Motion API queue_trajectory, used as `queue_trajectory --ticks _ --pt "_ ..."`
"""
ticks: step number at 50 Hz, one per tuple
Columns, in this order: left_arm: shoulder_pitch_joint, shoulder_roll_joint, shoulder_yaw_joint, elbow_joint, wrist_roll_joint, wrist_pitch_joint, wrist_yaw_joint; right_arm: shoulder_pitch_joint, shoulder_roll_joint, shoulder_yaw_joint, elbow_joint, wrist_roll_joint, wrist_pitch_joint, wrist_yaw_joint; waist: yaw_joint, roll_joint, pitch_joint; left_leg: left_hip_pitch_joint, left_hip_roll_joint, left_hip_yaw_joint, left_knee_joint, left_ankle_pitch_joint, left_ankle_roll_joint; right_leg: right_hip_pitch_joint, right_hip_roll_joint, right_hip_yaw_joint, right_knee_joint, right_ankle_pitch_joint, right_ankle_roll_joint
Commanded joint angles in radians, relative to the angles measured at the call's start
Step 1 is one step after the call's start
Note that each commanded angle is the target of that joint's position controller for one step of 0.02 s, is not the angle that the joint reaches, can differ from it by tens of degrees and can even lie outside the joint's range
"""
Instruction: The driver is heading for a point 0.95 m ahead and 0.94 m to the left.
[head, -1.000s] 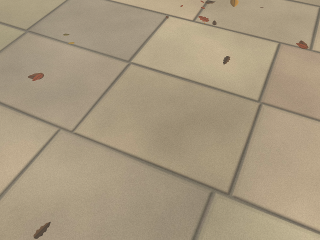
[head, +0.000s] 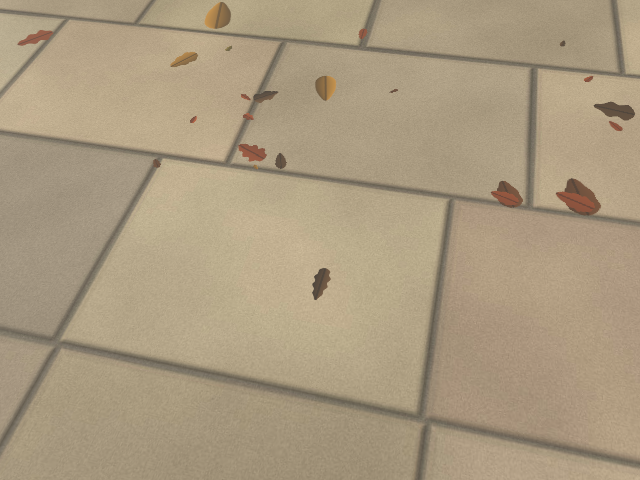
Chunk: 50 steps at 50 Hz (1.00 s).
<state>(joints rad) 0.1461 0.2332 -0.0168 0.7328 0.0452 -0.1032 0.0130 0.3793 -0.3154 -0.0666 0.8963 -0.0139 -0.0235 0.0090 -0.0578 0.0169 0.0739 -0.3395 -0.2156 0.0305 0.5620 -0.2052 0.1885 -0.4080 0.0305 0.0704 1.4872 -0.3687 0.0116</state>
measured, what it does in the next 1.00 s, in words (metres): walks ahead, turning left: right foot, then left foot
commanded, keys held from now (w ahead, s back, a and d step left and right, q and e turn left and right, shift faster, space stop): q+shift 0.88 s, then shift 0.12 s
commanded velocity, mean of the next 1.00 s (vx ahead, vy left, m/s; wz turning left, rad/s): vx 0.14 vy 0.00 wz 0.92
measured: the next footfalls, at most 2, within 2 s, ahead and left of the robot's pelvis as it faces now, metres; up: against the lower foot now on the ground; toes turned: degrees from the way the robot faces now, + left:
right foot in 0.24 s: +0.42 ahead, -0.12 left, +0.00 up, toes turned +20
left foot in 0.66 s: +0.24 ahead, +0.06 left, +0.00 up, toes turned +41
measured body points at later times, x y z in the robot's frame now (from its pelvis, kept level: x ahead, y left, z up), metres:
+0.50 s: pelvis +0.25 -0.07 +0.02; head +0.29 -0.05 +0.46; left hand +0.22 +0.23 -0.09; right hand +0.54 -0.24 -0.08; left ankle +0.21 +0.03 -0.64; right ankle +0.38 -0.13 -0.72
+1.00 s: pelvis +0.27 -0.05 +0.02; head +0.28 -0.02 +0.46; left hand +0.13 +0.22 -0.09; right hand +0.58 -0.11 -0.08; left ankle +0.21 +0.03 -0.72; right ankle +0.38 -0.11 -0.69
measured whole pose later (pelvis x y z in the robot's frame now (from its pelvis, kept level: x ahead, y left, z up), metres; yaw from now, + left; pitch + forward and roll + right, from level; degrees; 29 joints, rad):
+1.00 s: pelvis +0.27 -0.05 +0.02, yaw +56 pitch +2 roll -1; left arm 0.19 0.29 0.04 0.65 0.01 0.05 0.02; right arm 0.21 -0.32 -0.08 0.63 -0.03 0.06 0.02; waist -0.03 -0.01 0.05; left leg -0.34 -0.14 -0.22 0.54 -0.21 0.04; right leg -0.44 0.02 0.04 0.78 -0.39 0.02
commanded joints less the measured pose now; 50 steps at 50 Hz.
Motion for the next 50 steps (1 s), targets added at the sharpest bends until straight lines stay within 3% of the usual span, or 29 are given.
queue_trajectory --ticks 1,3,4,6,8,10,11,12,13,14,15,16,17,19,22,26,29,31,32,33,34,35,36,37,39,40,43,47,50 --pt "0.034 0.147 0.018 -0.110 0.024 0.027 0.002 -0.010 -0.112 -0.017 -0.079 0.014 -0.037 -0.005 0.119 -0.193 0.010 0.047 0.318 -0.440 -0.284 0.679 0.157 -0.191 -0.083 -0.001 -0.212 -0.012 0.038" --pt "-0.017 0.119 0.005 -0.151 0.013 0.047 0.001 -0.015 -0.166 -0.031 -0.080 0.009 -0.051 0.001 0.114 -0.111 -0.008 -0.051 0.218 -0.345 -0.266 0.873 0.119 -0.076 -0.056 -0.063 -0.450 0.053 0.055" --pt "-0.044 0.106 -0.001 -0.166 0.000 0.050 0.001 -0.008 -0.164 -0.036 -0.078 0.011 -0.046 -0.001 0.096 -0.067 -0.039 -0.040 0.175 -0.305 -0.226 0.925 0.079 -0.040 -0.037 -0.078 -0.561 0.135 0.053" --pt "-0.080 0.090 -0.009 -0.183 -0.021 0.056 0.004 0.020 -0.148 -0.043 -0.072 0.020 -0.026 -0.003 0.050 0.012 -0.117 0.007 0.109 -0.272 -0.153 0.874 -0.018 0.040 0.016 -0.103 -0.738 0.306 0.040" --pt "-0.097 0.097 -0.008 -0.191 -0.027 0.056 0.009 0.037 -0.144 -0.052 -0.076 0.018 -0.002 -0.006 0.016 0.048 -0.150 0.030 0.078 -0.306 -0.082 0.734 -0.081 0.113 0.064 -0.103 -0.856 0.381 0.035" --pt "-0.039 0.136 0.005 -0.175 -0.022 0.043 0.023 -0.003 -0.150 -0.061 -0.104 0.009 0.009 -0.013 0.044 0.067 -0.162 0.048 0.074 -0.389 0.036 0.603 -0.121 0.209 0.082 -0.051 -0.981 0.411 0.024" --pt "0.055 0.158 0.015 -0.143 -0.018 0.029 0.031 -0.051 -0.156 -0.064 -0.125 0.009 0.007 -0.017 0.102 0.059 -0.180 0.053 0.062 -0.389 0.163 0.546 -0.143 0.292 0.063 -0.031 -1.070 0.496 0.010" --pt "0.192 0.204 0.029 -0.105 -0.009 0.011 0.039 -0.069 -0.114 -0.054 -0.156 0.017 -0.003 -0.016 0.155 0.022 -0.239 -0.015 0.046 -0.348 0.388 0.320 -0.171 0.459 -0.087 0.073 -1.081 0.659 -0.034" --pt "0.256 0.250 0.035 -0.110 -0.002 0.009 0.042 0.000 -0.004 -0.028 -0.187 0.023 -0.001 -0.028 0.123 -0.169 -0.349 -0.170 -0.037 -0.189 0.686 -0.540 -0.175 0.640 -0.418 0.311 -0.965 1.185 -0.093" --pt "0.207 0.270 0.058 -0.125 -0.010 0.023 0.034 0.184 -0.053 -0.028 -0.211 0.031 0.005 -0.034 0.022 -0.295 -0.557 -0.222 0.019 -0.169 0.869 -0.521 -0.190 0.705 -0.617 0.607 -0.973 1.202 -0.273" --pt "0.086 0.194 0.056 -0.164 -0.020 0.035 0.040 0.138 -0.112 -0.036 -0.168 -0.007 0.027 -0.034 0.026 -0.162 -0.487 -0.258 0.099 -0.136 0.902 -0.374 -0.193 0.582 -0.534 0.573 -1.030 0.880 -0.296" --pt "0.034 0.107 0.030 -0.174 -0.024 0.047 0.044 0.021 -0.131 -0.042 -0.185 -0.022 0.041 -0.022 0.041 -0.084 -0.344 -0.268 0.129 -0.112 0.857 -0.291 -0.207 0.442 -0.429 0.386 -1.067 0.693 -0.259" --pt "0.018 0.085 0.022 -0.165 -0.015 0.061 0.046 -0.040 -0.124 -0.046 -0.203 -0.022 0.054 -0.009 0.041 -0.065 -0.279 -0.262 0.150 -0.101 0.825 -0.261 -0.225 0.365 -0.364 0.276 -1.099 0.610 -0.224" --pt "0.041 0.126 0.037 -0.132 -0.015 0.070 0.047 -0.065 -0.092 -0.036 -0.230 -0.016 0.084 0.017 0.038 -0.136 -0.188 -0.219 0.178 -0.084 0.757 -0.241 -0.238 0.236 -0.312 0.121 -1.140 0.676 -0.209" --pt "0.075 0.156 0.058 -0.109 -0.008 0.066 0.030 -0.103 -0.057 -0.021 -0.272 -0.006 0.100 0.026 0.032 -0.146 -0.193 -0.188 0.202 -0.061 0.639 -0.215 -0.225 0.212 -0.330 0.029 -1.157 0.689 -0.221" --pt "0.031 0.181 0.076 -0.124 -0.001 0.078 0.018 -0.184 -0.054 -0.010 -0.333 -0.002 0.116 0.044 0.023 -0.184 -0.172 -0.052 0.254 -0.022 0.410 -0.145 -0.192 0.091 -0.343 -0.092 -1.195 0.381 -0.187" --pt "0.051 0.218 0.096 -0.125 0.003 0.094 0.011 -0.234 -0.070 -0.013 -0.361 0.007 0.116 0.052 0.050 -0.209 -0.152 0.035 0.233 0.046 0.257 -0.178 -0.175 0.076 -0.358 -0.157 -1.173 0.203 -0.145" --pt "0.078 0.236 0.107 -0.119 -0.006 0.109 0.005 -0.234 -0.073 -0.018 -0.369 0.009 0.107 0.053 0.050 -0.175 -0.144 0.106 0.209 0.071 0.114 -0.171 -0.156 0.077 -0.371 -0.199 -1.098 0.116 -0.098" --pt "0.110 0.228 0.109 -0.113 -0.007 0.119 0.002 -0.189 -0.082 -0.025 -0.347 0.008 0.100 0.049 0.041 -0.115 -0.146 0.184 0.189 0.054 0.028 -0.160 -0.140 0.037 -0.353 -0.232 -1.011 0.059 -0.052" --pt "0.149 0.207 0.111 -0.102 -0.007 0.131 -0.006 -0.116 -0.122 -0.037 -0.322 0.000 0.087 0.034 0.014 0.062 -0.115 0.261 0.265 -0.129 -0.151 -0.124 -0.103 -0.073 -0.292 -0.295 -0.803 -0.057 0.019" --pt "0.119 0.137 0.090 -0.193 -0.016 0.146 -0.004 -0.115 -0.298 -0.075 -0.364 -0.003 0.083 0.015 0.027 0.375 -0.069 0.248 0.575 -0.653 -0.292 0.010 0.028 -0.359 -0.105 -0.309 -0.547 -0.331 0.111" --pt "-0.006 0.194 0.098 -0.213 -0.005 0.158 0.008 -0.066 -0.278 -0.085 -0.360 -0.016 0.082 -0.001 -0.045 0.182 -0.066 0.173 0.564 -0.625 -0.274 0.168 0.108 -0.348 -0.098 -0.094 -0.397 -0.281 0.099" --pt "0.013 0.166 0.092 -0.210 -0.024 0.159 0.009 -0.116 -0.247 -0.072 -0.351 -0.021 0.082 -0.012 0.011 0.168 -0.063 0.138 0.502 -0.520 -0.251 0.168 0.098 -0.326 -0.101 -0.049 -0.378 -0.185 0.088" --pt "0.051 0.166 0.091 -0.185 -0.033 0.151 0.012 -0.195 -0.215 -0.065 -0.356 -0.018 0.085 -0.017 0.059 0.148 -0.039 0.093 0.427 -0.427 -0.251 0.126 0.057 -0.288 -0.112 -0.037 -0.405 -0.067 0.077" --pt "0.093 0.184 0.100 -0.145 -0.007 0.139 0.012 -0.277 -0.165 -0.051 -0.380 -0.008 0.084 -0.016 0.085 0.154 -0.097 0.088 0.340 -0.356 -0.211 0.222 0.031 -0.217 -0.085 -0.059 -0.386 0.025 0.063" --pt "0.095 0.185 0.101 -0.138 -0.005 0.140 0.008 -0.257 -0.150 -0.046 -0.374 -0.002 0.081 -0.011 0.080 0.121 -0.129 0.101 0.337 -0.363 -0.195 0.278 0.033 -0.196 -0.073 -0.054 -0.383 0.022 0.059" --pt "0.044 0.146 0.085 -0.154 -0.022 0.143 0.002 -0.178 -0.164 -0.057 -0.347 -0.004 0.074 -0.001 0.045 0.079 -0.145 0.156 0.336 -0.435 -0.174 0.268 0.045 -0.197 -0.048 -0.033 -0.498 -0.002 0.049" --pt "0.033 0.137 0.074 -0.150 -0.030 0.139 0.008 -0.153 -0.158 -0.057 -0.333 -0.013 0.075 0.004 0.021 0.118 -0.166 0.169 0.345 -0.496 -0.146 0.284 0.048 -0.105 -0.018 -0.026 -0.656 -0.021 0.019" --pt "0.066 0.138 0.072 -0.141 -0.042 0.135 0.013 -0.172 -0.150 -0.051 -0.319 -0.015 0.074 0.009 0.035 0.143 -0.171 0.120 0.329 -0.522 -0.120 0.396 0.014 0.053 0.010 -0.041 -0.792 -0.037 -0.006"
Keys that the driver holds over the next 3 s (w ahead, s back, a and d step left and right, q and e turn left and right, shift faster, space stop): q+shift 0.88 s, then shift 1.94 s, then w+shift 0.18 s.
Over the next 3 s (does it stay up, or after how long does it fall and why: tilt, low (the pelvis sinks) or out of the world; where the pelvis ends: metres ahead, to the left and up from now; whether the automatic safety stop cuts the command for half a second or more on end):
stays up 0.29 -0.03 0.03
